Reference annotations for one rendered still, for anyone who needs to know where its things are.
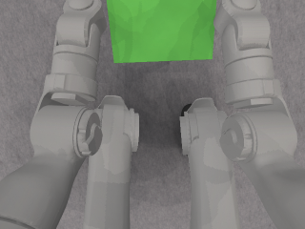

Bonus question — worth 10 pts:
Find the robot thigh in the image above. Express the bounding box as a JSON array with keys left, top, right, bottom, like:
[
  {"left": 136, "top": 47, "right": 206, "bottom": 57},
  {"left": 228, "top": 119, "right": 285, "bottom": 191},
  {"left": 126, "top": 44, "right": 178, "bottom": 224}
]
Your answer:
[
  {"left": 82, "top": 104, "right": 139, "bottom": 229},
  {"left": 179, "top": 106, "right": 241, "bottom": 229}
]

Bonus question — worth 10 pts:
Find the robot right thigh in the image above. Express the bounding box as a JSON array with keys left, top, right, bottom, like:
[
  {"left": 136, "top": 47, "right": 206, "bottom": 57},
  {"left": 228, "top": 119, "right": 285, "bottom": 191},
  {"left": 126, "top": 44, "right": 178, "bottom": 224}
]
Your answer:
[{"left": 179, "top": 106, "right": 241, "bottom": 229}]

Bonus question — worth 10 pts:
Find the robot right forearm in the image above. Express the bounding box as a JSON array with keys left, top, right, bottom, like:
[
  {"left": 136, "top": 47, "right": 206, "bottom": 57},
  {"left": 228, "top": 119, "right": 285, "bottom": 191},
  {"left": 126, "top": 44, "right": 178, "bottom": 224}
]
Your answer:
[{"left": 213, "top": 0, "right": 297, "bottom": 138}]

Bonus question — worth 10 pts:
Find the robot left thigh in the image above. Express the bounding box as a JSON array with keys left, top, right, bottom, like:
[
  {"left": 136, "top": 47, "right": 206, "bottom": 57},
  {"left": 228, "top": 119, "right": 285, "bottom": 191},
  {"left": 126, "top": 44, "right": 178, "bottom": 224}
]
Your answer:
[{"left": 82, "top": 104, "right": 139, "bottom": 229}]

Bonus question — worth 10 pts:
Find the robot right upper arm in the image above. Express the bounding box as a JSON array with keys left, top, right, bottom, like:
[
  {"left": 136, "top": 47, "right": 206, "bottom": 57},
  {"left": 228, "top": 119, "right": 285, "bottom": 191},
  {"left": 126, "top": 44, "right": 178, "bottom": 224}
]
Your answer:
[{"left": 219, "top": 110, "right": 305, "bottom": 229}]

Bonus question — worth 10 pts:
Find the robot left upper arm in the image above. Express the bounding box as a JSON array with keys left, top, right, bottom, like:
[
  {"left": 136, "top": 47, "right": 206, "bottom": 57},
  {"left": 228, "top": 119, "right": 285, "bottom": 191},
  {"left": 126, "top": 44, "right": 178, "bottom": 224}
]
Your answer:
[{"left": 0, "top": 105, "right": 103, "bottom": 229}]

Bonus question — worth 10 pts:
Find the carton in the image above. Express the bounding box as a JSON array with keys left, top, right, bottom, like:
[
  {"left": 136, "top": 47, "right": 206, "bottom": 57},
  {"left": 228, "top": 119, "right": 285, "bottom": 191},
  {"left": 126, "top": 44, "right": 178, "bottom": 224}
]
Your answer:
[{"left": 106, "top": 0, "right": 217, "bottom": 64}]

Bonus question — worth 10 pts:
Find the robot left forearm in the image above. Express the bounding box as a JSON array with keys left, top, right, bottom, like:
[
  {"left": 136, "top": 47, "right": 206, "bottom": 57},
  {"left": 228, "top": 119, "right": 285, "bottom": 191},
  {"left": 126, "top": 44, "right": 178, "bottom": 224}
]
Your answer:
[{"left": 30, "top": 0, "right": 107, "bottom": 146}]

